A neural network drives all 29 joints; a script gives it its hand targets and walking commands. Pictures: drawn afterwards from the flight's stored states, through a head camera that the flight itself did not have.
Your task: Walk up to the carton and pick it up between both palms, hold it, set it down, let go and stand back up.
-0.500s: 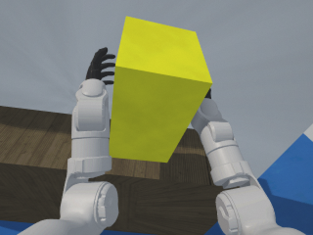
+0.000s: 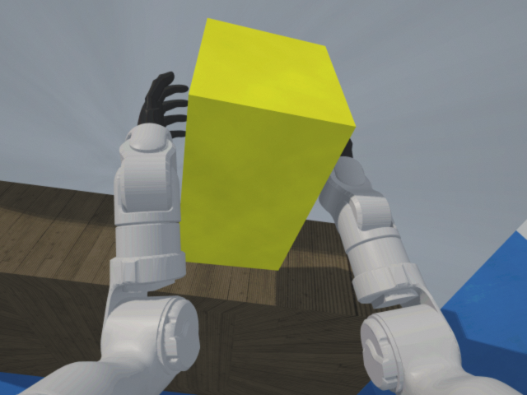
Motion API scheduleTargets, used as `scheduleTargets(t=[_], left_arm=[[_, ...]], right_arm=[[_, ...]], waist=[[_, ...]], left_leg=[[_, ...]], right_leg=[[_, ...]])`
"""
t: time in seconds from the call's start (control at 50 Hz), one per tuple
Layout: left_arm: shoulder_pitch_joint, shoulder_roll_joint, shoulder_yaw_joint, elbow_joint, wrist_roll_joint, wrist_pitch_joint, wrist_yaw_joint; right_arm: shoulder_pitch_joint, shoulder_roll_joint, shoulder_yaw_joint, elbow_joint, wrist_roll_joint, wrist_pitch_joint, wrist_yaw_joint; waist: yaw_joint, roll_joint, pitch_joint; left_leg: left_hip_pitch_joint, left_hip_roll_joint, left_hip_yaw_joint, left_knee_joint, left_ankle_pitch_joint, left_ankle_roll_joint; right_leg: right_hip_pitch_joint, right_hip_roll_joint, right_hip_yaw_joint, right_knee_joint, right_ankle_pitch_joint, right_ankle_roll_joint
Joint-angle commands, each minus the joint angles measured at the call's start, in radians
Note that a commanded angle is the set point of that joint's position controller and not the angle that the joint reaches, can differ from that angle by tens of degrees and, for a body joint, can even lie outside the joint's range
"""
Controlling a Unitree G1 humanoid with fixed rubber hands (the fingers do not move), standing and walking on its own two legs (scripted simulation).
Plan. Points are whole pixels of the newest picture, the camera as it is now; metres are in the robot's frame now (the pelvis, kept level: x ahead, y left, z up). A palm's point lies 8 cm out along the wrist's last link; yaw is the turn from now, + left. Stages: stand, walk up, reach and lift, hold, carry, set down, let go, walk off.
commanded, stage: hold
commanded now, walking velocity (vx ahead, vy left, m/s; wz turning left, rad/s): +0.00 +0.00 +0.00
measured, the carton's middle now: (247, 158) +0.37 +0.01 +0.20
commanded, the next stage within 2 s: none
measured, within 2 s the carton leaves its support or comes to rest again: neither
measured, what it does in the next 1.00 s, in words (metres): stands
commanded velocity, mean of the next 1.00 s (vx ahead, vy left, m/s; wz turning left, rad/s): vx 0.00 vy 0.00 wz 0.00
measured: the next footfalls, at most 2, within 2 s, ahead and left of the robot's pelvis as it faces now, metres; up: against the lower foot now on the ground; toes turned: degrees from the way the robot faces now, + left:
none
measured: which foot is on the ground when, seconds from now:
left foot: down 0.00-1.00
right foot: down 0.00-1.00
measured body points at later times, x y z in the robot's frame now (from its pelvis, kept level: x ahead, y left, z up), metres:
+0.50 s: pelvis +0.01 +0.00 +0.00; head -0.04 +0.03 +0.44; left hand +0.38 +0.14 +0.24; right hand +0.38 -0.12 +0.21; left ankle +0.03 +0.13 -0.75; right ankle +0.02 -0.12 -0.75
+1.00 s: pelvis +0.00 +0.00 +0.00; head -0.05 +0.03 +0.44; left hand +0.38 +0.14 +0.24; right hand +0.38 -0.12 +0.21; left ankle +0.03 +0.13 -0.75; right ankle +0.02 -0.12 -0.75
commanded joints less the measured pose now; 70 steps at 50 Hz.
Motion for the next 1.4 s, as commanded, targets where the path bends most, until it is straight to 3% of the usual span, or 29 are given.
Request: scheduleTargets(t=[0.0, 0.38, 1.0, 1.38], left_arm=[[-0.509, -0.548, -0.457, 0.030, -0.154, -0.024, -0.145], [-0.480, -0.531, -0.477, -0.040, -0.154, -0.013, -0.155], [-0.493, -0.534, -0.461, -0.005, -0.144, -0.019, -0.151], [-0.492, -0.527, -0.452, 0.010, -0.138, -0.027, -0.153]], right_arm=[[-0.876, 0.555, 0.338, -0.344, 0.075, -0.075, 0.091], [-0.837, 0.556, 0.384, -0.400, 0.108, -0.059, 0.075], [-0.845, 0.548, 0.344, -0.358, 0.076, -0.079, 0.091], [-0.854, 0.556, 0.347, -0.352, 0.073, -0.094, 0.089]], waist=[[-0.018, 0.090, -0.380], [-0.015, 0.090, -0.376], [-0.008, 0.092, -0.360], [-0.007, 0.087, -0.372]], left_leg=[[0.072, -0.076, 0.074, -0.037, 0.184, 0.009], [0.092, -0.082, 0.079, -0.020, 0.261, 0.001], [0.082, -0.075, 0.087, -0.037, 0.212, 0.010], [0.093, -0.079, 0.089, -0.028, 0.237, 0.015]], right_leg=[[0.067, 0.073, -0.037, -0.028, 0.101, 0.047], [0.100, 0.075, -0.035, -0.018, 0.197, 0.052], [0.084, 0.073, -0.040, -0.026, 0.122, 0.042], [0.093, 0.071, -0.041, -0.023, 0.155, 0.046]])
